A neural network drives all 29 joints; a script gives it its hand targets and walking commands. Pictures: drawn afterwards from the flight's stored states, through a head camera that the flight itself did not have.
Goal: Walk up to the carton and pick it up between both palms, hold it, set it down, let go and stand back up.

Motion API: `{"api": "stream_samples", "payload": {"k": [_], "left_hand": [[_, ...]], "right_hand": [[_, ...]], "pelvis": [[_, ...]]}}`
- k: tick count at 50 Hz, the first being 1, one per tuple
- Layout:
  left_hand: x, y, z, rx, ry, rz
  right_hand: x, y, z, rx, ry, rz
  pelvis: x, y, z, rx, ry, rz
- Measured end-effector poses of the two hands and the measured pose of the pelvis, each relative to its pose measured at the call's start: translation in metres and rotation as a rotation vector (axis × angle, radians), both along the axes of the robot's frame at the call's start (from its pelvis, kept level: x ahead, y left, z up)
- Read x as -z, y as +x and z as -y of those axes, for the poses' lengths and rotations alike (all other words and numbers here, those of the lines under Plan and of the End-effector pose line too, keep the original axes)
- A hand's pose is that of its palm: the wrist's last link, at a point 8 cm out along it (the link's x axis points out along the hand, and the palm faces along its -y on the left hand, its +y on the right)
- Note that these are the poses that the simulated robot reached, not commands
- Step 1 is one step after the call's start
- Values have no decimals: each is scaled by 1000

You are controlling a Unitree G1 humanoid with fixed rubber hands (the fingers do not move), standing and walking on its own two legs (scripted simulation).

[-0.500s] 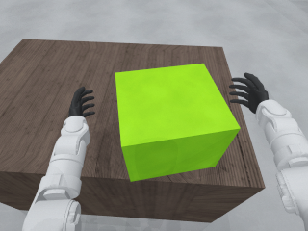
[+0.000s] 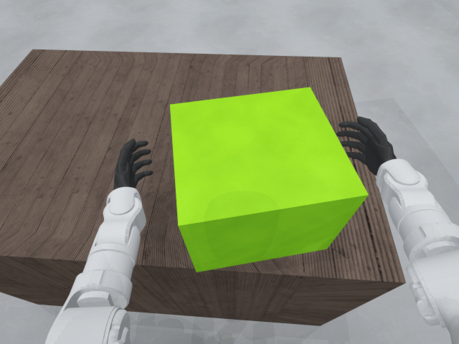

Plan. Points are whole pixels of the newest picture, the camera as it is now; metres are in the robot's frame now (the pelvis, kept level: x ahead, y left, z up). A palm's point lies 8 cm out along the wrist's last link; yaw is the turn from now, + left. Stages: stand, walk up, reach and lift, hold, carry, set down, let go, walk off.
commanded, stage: reach and lift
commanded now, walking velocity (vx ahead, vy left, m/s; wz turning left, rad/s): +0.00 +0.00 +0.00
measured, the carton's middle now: (252, 180) +0.42 +0.00 +0.00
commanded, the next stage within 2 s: none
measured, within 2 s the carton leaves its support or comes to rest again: neither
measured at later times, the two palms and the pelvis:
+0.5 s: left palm (143, 188) +0.36 +0.20 +0.05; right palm (361, 163) +0.43 -0.19 +0.07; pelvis -0.01 +0.00 +0.00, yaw +0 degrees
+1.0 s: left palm (151, 188) +0.36 +0.19 +0.04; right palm (361, 162) +0.43 -0.19 +0.07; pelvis +0.00 +0.00 +0.00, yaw +0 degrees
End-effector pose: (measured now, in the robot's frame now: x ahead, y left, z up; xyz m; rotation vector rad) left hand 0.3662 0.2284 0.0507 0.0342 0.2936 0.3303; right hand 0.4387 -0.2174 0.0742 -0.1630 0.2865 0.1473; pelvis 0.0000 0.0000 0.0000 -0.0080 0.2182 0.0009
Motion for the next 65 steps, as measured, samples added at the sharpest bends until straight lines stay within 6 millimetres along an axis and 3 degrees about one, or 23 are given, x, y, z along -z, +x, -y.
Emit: {"api": "stream_samples", "payload": {"k": [8, 18, 42, 65], "left_hand": [[1, -1, 17, 24, -39, 14], [1, -5, 24, 27, -59, 19], [7, -2, 42, 29, -101, 13], [7, -2, 43, 26, -95, 25]], "right_hand": [[5, -2, -14, -1, 27, 3], [8, -7, -30, 4, 62, 3], [9, -4, -27, 41, 67, 0], [9, -4, -27, 46, 63, 5]], "pelvis": [[0, -2, 1, 0, -1, 3], [0, -6, 0, 1, -1, 8], [0, -3, 0, 1, -1, 4], [0, -3, 1, 1, -1, 4]]}}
